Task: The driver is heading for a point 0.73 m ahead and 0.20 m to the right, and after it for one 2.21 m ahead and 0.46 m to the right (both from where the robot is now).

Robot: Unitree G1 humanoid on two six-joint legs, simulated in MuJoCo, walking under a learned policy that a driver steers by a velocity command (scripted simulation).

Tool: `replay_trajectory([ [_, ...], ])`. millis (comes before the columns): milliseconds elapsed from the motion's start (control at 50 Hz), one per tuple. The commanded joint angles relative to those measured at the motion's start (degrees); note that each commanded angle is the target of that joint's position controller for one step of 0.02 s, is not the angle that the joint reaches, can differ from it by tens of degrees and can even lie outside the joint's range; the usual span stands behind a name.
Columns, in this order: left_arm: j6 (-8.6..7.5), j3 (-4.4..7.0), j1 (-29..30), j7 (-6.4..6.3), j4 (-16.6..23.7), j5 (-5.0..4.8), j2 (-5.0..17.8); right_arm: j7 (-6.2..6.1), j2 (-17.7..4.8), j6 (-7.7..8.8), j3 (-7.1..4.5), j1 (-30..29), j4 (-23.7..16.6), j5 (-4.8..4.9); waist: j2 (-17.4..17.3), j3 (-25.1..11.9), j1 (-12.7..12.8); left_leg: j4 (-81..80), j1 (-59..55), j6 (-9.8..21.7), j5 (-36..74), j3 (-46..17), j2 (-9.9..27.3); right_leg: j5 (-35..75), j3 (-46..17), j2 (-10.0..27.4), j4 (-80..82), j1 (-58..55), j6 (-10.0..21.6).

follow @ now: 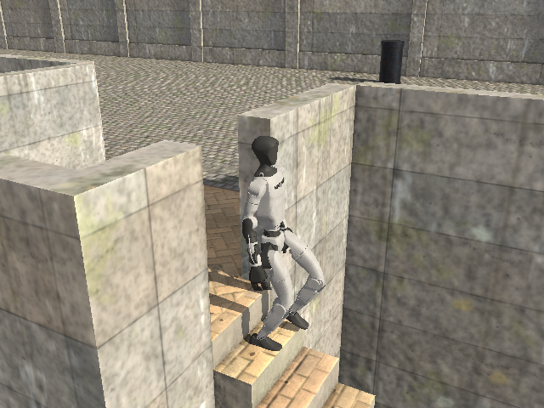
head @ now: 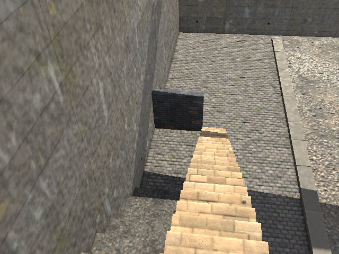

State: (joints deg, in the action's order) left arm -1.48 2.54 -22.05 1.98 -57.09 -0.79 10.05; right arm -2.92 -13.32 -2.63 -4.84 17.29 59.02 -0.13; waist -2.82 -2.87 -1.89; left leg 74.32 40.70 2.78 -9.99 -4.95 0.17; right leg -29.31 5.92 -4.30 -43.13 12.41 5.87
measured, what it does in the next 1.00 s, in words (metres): goes down, turning right: left foot 0.19 m lower, then right foot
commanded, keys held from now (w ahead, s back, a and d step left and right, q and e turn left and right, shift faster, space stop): w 0.26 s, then w+e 0.50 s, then e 0.24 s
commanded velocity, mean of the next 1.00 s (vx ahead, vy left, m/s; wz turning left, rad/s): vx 0.45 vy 0.00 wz -0.31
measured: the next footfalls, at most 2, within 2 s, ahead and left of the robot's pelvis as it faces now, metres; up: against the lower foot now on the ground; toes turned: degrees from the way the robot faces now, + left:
left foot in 0.28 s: +0.22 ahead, +0.13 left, -0.19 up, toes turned +4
right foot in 0.94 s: +0.17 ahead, -0.16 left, -0.19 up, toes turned -21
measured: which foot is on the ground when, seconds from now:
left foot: up 0.00-0.26, down 0.28-0.96, up 0.98-1.00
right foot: down 0.00-0.28, up 0.30-0.92, down 0.94-1.00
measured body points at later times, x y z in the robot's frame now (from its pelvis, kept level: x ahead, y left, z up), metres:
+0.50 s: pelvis +0.11 +0.08 -0.19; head +0.12 +0.09 +0.26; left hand +0.13 +0.32 -0.33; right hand +0.11 -0.18 -0.32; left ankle +0.18 +0.13 -0.89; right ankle +0.18 -0.10 -0.62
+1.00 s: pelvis +0.13 -0.03 -0.19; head +0.07 -0.05 +0.26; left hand +0.38 +0.17 -0.25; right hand +0.09 -0.25 -0.35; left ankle +0.18 +0.12 -0.87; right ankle +0.17 -0.16 -0.90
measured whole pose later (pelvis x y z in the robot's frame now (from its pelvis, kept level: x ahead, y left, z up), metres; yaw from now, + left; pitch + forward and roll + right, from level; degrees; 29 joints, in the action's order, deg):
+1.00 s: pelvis +0.13 -0.03 -0.19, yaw -21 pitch -4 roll +2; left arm 6.7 3.9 -11.2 -1.2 -39.2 -4.2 15.3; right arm 4.3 -12.5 -1.2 0.4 17.3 54.4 3.7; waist -4.0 -3.2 -3.1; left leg 54.9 19.9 -4.2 -34.9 11.7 12.1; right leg -18.8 -0.1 1.0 -44.1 24.4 1.3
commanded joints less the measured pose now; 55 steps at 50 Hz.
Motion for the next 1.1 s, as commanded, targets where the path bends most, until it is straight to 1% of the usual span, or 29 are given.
replay_trajectory([
  [20, -0.70, 3.12, -3.5, -2.27, 2.4, 3.69, 12.3, 1.35, -4.2, 2.58, 0.40, -6.5, -3.3, -7.25, 6.6, 7.9, 3.7, -3.2, 10.6, 0.6, 5.8, -1.3, 0.2, 38.1, -17.0, 17.7, 6.4, -3.6, 5.8],
  [60, -1.03, 3.20, -6.8, -2.08, 0.9, 2.24, 10.8, 2.37, -4.1, 4.15, 0.46, -10.5, -4.6, -4.67, 7.4, 7.2, 7.4, -7.3, 17.5, 1.3, 10.1, -8.2, 0.8, 25.9, -20.8, 18.8, 0.3, -11.1, 6.6],
  [100, -2.08, 2.05, -11.0, -1.82, -1.2, 4.06, 9.1, 1.92, -6.1, 5.14, -0.36, -12.7, -6.2, -2.68, 5.9, 7.6, 9.8, -17.4, 24.6, 1.9, 18.0, -8.6, -1.8, 13.0, -20.6, 16.4, -7.1, -15.8, 5.4],
  [120, -1.76, 0.74, -9.1, 0.01, -1.5, -2.92, 2.0, 1.71, -4.1, 3.92, -1.37, -6.2, -3.1, 8.96, 14.6, 8.2, 5.2, -21.1, 19.6, 5.1, 7.2, -8.9, -4.3, 31.0, -20.8, 15.7, -5.8, -6.6, 3.8],
  [140, -2.57, 2.01, -6.4, -0.49, 0.6, 3.10, 11.1, 2.30, -5.6, 4.99, 0.38, -11.9, -7.3, -3.21, 9.1, 7.6, 7.7, -20.1, 13.2, 3.0, 19.2, -3.2, -2.3, 14.4, -18.0, 15.8, -11.3, -3.8, 5.5],
  [160, -3.64, 1.02, -1.6, -1.02, 2.1, 3.53, 6.8, 3.22, -4.3, 6.00, 0.48, -12.8, -7.3, -3.82, 0.1, 6.8, 5.7, -30.5, 0.2, 1.9, 35.1, -1.3, -3.5, 5.0, -14.0, 13.0, -11.9, 9.3, 4.0],
  [200, -4.44, 1.24, 4.3, -0.31, 2.8, 4.52, 8.6, 4.39, -1.4, 6.23, 2.09, -7.3, -6.8, 0.02, 2.7, 6.5, 3.3, -30.7, -32.5, -2.3, 41.1, 13.0, -6.5, -4.9, -5.7, 10.9, -12.3, 34.0, 2.4],
  [220, -4.14, 1.62, 2.7, -0.58, 2.0, 4.09, 10.3, 4.39, -0.9, 5.67, 2.70, -4.5, -6.6, -0.35, 3.7, 6.6, 3.0, -31.6, -38.2, -3.6, 32.5, 16.2, -7.2, 1.7, -5.4, 12.0, -15.1, 34.3, 3.2],
  [240, -2.70, 2.03, 2.4, -1.93, 1.3, 4.31, 11.4, 4.68, -1.6, 5.14, 2.72, 1.8, -5.0, 0.68, 8.2, 8.3, 0.2, -46.1, -35.9, -1.9, 24.8, 8.7, -0.7, 8.2, -8.2, 13.0, -20.6, 25.1, 5.1],
  [280, -1.68, 1.60, -1.0, -3.67, -1.1, 2.01, 8.7, 4.32, -7.1, 3.88, 1.16, 13.7, -0.8, -0.56, -2.2, 5.0, -5.4, -60.1, -49.8, 1.9, 35.0, 6.3, 4.9, 1.1, -6.3, 5.0, -53.1, 25.5, 4.2],
  [300, -3.86, 0.19, -15.2, 3.43, -2.5, 7.29, 9.9, 9.11, -9.3, 5.16, 2.05, 25.5, 1.0, -13.83, -24.6, 7.8, -12.9, -43.0, -61.5, 12.1, 70.9, -7.3, 16.0, -21.9, -22.2, -8.1, -94.3, 48.6, 0.5],
  [320, -7.06, 3.28, -27.8, 5.69, -1.1, 1.45, 11.3, 9.89, -19.2, 4.31, -0.64, 34.5, 4.5, -13.02, -10.6, -6.7, -6.6, -34.3, -71.8, 17.5, 87.7, -15.8, 28.4, -14.9, -25.1, -7.7, -96.1, 60.5, 0.0],
  [340, -8.39, 3.69, -23.4, 5.44, 3.3, -1.56, 13.6, 12.00, -22.0, 4.46, -0.97, 22.5, 4.0, -10.83, 1.6, -2.6, -3.4, -36.7, -62.1, 17.5, 79.1, -17.6, 31.4, -4.9, -26.3, -4.4, -93.1, 65.7, -2.5],
  [360, -8.20, 1.45, -19.6, 4.38, 6.1, -1.28, 9.3, 12.27, -20.4, 4.85, -0.16, 7.7, 1.5, -7.07, 0.7, -3.1, -0.1, -40.9, -55.1, 16.3, 49.6, -19.8, 32.0, 2.0, -28.3, -0.7, -93.3, 71.3, -3.3],
  [400, -7.05, -0.49, -14.4, 4.09, 7.6, 1.24, 7.3, 9.31, -10.2, 7.09, 2.70, -6.8, -5.5, -6.06, 5.9, 4.7, 5.9, -51.8, -27.5, 6.5, 1.4, -8.4, 22.5, 15.7, -21.4, 6.8, -86.2, 62.5, -2.6],
  [440, -5.53, -0.71, -13.5, 5.92, 8.7, 0.03, 4.4, 5.38, -8.2, 10.38, 3.63, -8.1, -5.6, -6.60, 4.7, 9.7, 8.9, -55.2, -5.2, 0.2, -15.3, -1.6, 16.7, 22.1, -15.2, 9.3, -85.4, 52.2, -5.7],
  [460, -6.16, -0.49, -14.7, 6.78, 10.6, -0.01, 5.5, 3.99, -9.0, 12.39, 3.66, -5.9, -7.7, -5.15, 5.2, 10.2, 8.2, -56.2, 2.2, -2.2, -16.5, 5.9, 12.2, 29.1, -13.1, 9.3, -71.2, 45.9, -7.1],
  [520, -4.72, 0.81, -11.6, 5.24, 11.1, 0.52, 8.4, 1.92, -10.4, 13.42, 3.66, 7.4, -5.1, -8.27, -2.1, 8.0, 1.7, -55.8, -10.7, -1.4, -19.2, 2.8, 13.8, 26.5, -14.5, 8.5, -72.8, 53.6, -8.1],
  [660, -5.36, -0.89, -4.0, 1.17, 11.6, 2.62, 7.4, 4.70, -6.3, 11.20, 4.26, 12.2, -5.6, -7.60, 1.1, 6.7, -2.4, -55.6, -39.6, 12.8, -8.6, -4.8, 22.9, 32.5, -21.7, 10.5, -49.2, 74.9, -6.2],
  [780, -1.50, -3.18, 2.1, 1.80, 16.8, 4.53, 4.8, 3.47, -5.1, 14.28, 5.87, 14.5, -3.9, -8.93, -0.5, 7.9, -3.3, -58.9, -33.2, 11.7, -30.1, -2.1, 25.1, 26.3, -16.5, 14.1, -51.2, 70.5, -4.3],
  [800, 3.06, 1.64, 5.1, -3.25, 18.5, -11.30, 4.9, 8.33, -2.3, 11.82, 4.17, -1.5, -1.7, 6.44, -2.1, -0.8, 1.8, -57.9, -27.3, 4.9, -11.4, 4.6, 20.6, 33.3, -14.3, 13.6, -23.6, 41.5, -4.3],
  [820, 7.47, 1.62, 0.9, -5.67, 16.0, -9.56, 7.7, 10.57, -2.2, 10.67, 5.93, -2.1, -2.1, 4.69, 2.9, -3.0, 1.8, -56.6, -12.8, 1.3, 1.6, 13.8, 16.9, 35.2, -9.2, 10.0, -17.1, 14.3, -4.7],
  [840, 9.13, 2.85, -3.6, -6.88, 12.9, -6.82, 8.4, 11.50, -4.9, 9.91, 5.54, -2.2, -2.1, 1.69, -4.2, -5.8, 2.6, -56.4, -8.8, -0.7, 6.9, 20.4, 15.3, 36.8, -1.3, 3.5, -23.5, -0.8, -6.7],
  [900, 10.15, 1.83, 13.7, -7.28, 21.3, -5.81, 8.1, 11.20, -5.9, 4.50, 4.87, -6.7, -4.2, 5.89, -14.9, 9.4, 2.3, -48.1, -26.9, -2.8, -3.5, 24.4, 15.5, 10.4, -3.0, 5.6, 4.3, 18.0, -5.4],
  [940, 7.54, 3.07, 13.0, -4.22, 21.5, -1.49, 12.5, 8.37, -7.5, 1.70, 3.38, 3.5, -5.0, 5.01, -9.9, 7.4, -1.7, -39.2, -28.0, -2.5, -6.3, 20.5, 19.5, 17.1, -2.6, 5.4, 16.8, 6.5, -3.7],
  [980, 8.28, 5.81, 2.5, -2.49, 21.8, -3.60, 22.5, 5.34, -0.4, 0.56, 4.67, 4.2, -9.7, 3.21, 20.7, -5.4, 0.6, -3.5, 2.2, -8.2, -39.5, 20.0, 6.6, 44.3, -33.6, 23.1, 13.0, -16.6, 7.7],
  [1000, 8.04, 6.84, -8.6, -0.76, 16.7, -4.04, 22.9, 4.90, -6.2, 0.18, 3.69, -7.1, -11.5, 4.51, 19.6, -3.7, 10.3, 3.7, 9.6, -6.7, -35.6, 8.1, 1.5, 26.2, -38.0, 19.8, 21.2, -11.6, 12.8],
  [1040, 8.29, 4.80, 0.3, -0.38, 16.0, -5.05, 16.5, 3.68, -7.7, -1.05, 2.35, -13.2, -15.2, 3.36, 17.2, 8.2, 4.1, 4.0, 14.1, -3.7, -22.4, 4.8, 1.0, -6.9, -35.2, 18.2, 26.2, 5.7, 11.6],
  [1100, 9.12, 2.97, 16.1, -1.74, 20.5, -2.49, 12.5, 3.01, -7.8, -2.13, 1.37, -5.6, -9.9, 1.62, 20.9, 6.1, -3.0, 13.6, 1.0, -3.9, -16.4, 5.3, -3.7, -11.9, -27.9, 15.7, 29.6, 22.4, 9.9],
])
